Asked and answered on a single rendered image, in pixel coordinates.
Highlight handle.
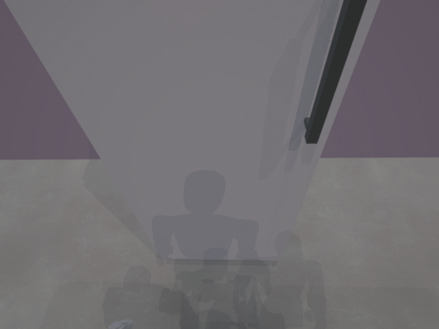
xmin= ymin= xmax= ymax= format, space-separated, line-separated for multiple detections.
xmin=304 ymin=0 xmax=367 ymax=144

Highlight fridge door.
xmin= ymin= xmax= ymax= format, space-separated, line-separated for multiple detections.
xmin=4 ymin=0 xmax=380 ymax=260

